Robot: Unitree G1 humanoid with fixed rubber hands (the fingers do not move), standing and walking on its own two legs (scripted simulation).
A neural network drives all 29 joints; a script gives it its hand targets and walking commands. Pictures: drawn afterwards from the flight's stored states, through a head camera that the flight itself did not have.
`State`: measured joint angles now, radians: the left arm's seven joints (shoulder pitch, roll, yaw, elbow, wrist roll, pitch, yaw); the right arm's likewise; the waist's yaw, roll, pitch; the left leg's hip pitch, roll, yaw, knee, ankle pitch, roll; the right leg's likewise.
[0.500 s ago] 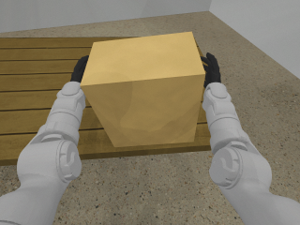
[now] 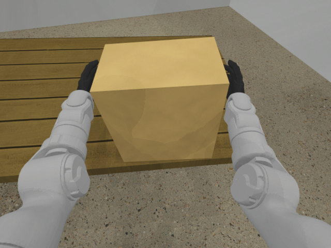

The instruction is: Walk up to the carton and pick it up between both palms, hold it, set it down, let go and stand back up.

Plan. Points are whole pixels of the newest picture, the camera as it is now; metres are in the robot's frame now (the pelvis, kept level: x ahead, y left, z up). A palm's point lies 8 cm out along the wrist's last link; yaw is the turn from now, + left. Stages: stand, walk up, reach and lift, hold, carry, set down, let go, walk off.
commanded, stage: set down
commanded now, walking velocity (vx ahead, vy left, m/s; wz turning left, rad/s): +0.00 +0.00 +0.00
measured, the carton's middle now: (163, 106) +0.45 +0.00 +0.08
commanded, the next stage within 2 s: none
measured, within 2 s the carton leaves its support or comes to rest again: rests again in 0.16 s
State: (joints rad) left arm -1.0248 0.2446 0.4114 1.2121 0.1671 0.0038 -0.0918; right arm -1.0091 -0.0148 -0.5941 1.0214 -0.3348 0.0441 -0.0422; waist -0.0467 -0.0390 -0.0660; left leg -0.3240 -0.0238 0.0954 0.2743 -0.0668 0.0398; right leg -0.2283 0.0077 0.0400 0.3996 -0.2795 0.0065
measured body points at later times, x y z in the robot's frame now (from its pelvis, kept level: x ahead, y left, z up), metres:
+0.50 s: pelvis +0.00 +0.00 +0.00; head +0.04 +0.01 +0.45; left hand +0.47 +0.18 +0.13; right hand +0.44 -0.19 +0.13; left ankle +0.04 +0.10 -0.75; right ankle -0.06 -0.11 -0.74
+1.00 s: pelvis +0.00 +0.00 +0.00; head +0.04 +0.00 +0.45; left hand +0.47 +0.17 +0.13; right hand +0.44 -0.19 +0.12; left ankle +0.04 +0.10 -0.75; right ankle -0.06 -0.11 -0.74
